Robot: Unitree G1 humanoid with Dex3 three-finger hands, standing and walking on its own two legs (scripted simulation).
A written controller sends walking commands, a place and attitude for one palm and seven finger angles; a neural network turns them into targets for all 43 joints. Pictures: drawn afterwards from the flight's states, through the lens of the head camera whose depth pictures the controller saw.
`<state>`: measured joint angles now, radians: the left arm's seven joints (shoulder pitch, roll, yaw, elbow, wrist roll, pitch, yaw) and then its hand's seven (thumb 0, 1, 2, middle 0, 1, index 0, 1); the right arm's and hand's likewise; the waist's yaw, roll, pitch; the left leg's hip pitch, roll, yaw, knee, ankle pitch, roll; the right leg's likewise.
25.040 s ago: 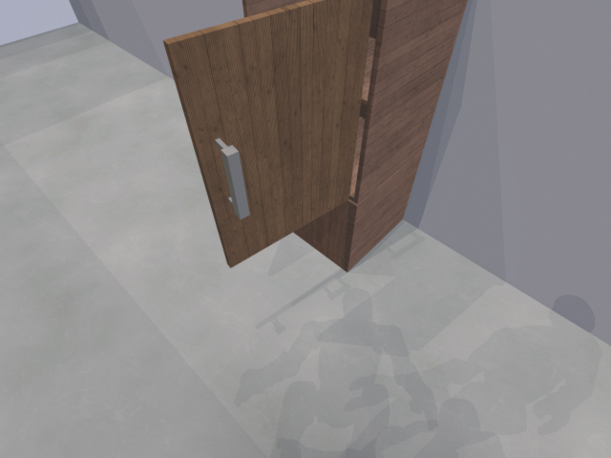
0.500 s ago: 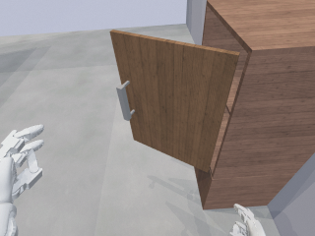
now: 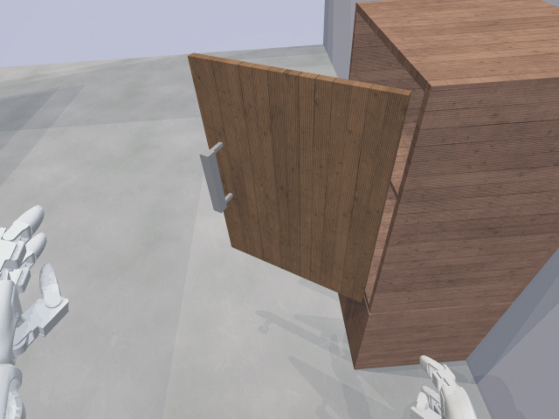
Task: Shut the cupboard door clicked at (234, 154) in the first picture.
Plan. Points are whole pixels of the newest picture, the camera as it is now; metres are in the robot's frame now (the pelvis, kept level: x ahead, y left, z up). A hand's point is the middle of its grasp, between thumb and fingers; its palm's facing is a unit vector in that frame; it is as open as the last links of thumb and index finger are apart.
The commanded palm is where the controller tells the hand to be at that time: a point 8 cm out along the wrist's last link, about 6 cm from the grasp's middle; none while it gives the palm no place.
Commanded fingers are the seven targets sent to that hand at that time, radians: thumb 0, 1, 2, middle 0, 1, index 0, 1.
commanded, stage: step back with the hand held close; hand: left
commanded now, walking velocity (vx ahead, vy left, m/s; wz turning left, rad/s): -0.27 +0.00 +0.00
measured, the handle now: (219, 177) +0.64 +0.23 -0.03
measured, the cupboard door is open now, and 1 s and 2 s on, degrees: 57 57 57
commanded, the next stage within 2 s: stop stepping back and stand still in 1.66 s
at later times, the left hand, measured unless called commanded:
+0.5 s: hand (32, 312) +0.18 +0.30 +0.15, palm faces +0.36 -0.79 -0.50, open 7.4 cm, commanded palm +0.12 +0.33 +0.17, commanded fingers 0.00 0.90 0.90 -0.20 -0.30 -0.20 -0.30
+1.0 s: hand out of the picture +0.11 +0.29 +0.16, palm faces +0.44 -0.78 -0.44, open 7.4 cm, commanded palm +0.04 +0.33 +0.17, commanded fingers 0.00 0.90 0.90 -0.20 -0.30 -0.20 -0.30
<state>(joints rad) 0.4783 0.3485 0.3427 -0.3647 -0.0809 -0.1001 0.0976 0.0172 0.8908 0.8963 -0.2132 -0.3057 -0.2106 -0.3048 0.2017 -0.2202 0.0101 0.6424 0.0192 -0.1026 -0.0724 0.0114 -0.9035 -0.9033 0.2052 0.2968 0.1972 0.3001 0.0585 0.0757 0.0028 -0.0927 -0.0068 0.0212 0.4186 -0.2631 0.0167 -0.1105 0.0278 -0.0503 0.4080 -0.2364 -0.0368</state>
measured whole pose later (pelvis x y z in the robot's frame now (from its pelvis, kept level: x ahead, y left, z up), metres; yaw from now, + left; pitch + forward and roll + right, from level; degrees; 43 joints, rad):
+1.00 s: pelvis -0.10 +0.03 -0.02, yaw +0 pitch +0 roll -2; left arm 0.52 0.41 0.45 -0.51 -0.02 -0.27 0.15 0.02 0.89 0.90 -0.21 -0.30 -0.21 -0.30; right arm 0.24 -0.23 0.00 0.59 0.00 -0.05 -0.07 0.01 -0.90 -0.90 0.21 0.30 0.20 0.30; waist -0.02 -0.01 0.00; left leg -0.46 -0.02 0.04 0.68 -0.26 0.07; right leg -0.44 0.01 -0.04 0.60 -0.17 0.00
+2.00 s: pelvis -0.27 +0.04 -0.01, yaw +3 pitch +0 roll -5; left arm 0.57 0.49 0.45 -0.48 -0.08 -0.19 0.12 0.01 0.89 0.90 -0.21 -0.30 -0.21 -0.30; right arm 0.27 -0.20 -0.01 0.60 0.01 -0.07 -0.08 0.01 -0.90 -0.90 0.21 0.30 0.20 0.30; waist -0.09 0.01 -0.07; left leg -0.51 0.03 0.04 0.45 -0.17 -0.02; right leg -0.15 0.04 0.00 0.49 -0.47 -0.04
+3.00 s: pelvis -0.44 +0.10 -0.02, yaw +0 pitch +1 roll -1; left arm 0.52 0.43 0.44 -0.48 -0.02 -0.16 0.18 0.02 0.89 0.90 -0.21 -0.30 -0.21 -0.30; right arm 0.27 -0.17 0.01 0.65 0.00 -0.06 -0.05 0.01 -0.90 -0.90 0.21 0.30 0.20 0.30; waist -0.02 0.01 0.00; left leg -0.34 0.16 0.07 0.68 -0.36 -0.03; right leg -0.25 0.01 -0.12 0.54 -0.29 -0.04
